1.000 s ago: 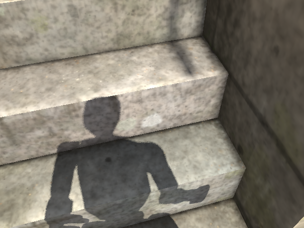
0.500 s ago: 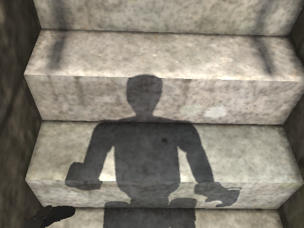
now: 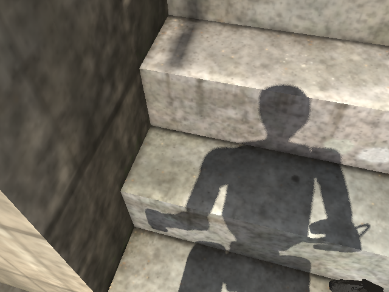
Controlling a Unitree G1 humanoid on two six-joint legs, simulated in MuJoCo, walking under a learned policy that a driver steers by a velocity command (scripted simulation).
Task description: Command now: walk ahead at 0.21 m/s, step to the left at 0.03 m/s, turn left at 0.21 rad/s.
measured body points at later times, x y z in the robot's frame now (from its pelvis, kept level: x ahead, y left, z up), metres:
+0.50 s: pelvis +0.01 +0.06 +0.00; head +0.03 +0.07 +0.45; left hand +0.15 +0.32 -0.11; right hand +0.15 -0.17 -0.12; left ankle +0.01 +0.12 -0.74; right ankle +0.00 -0.11 -0.74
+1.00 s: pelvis +0.01 +0.04 +0.01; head +0.02 +0.04 +0.46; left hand +0.11 +0.29 -0.12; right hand +0.10 -0.20 -0.13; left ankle +0.01 +0.12 -0.74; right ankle +0.00 -0.11 -0.74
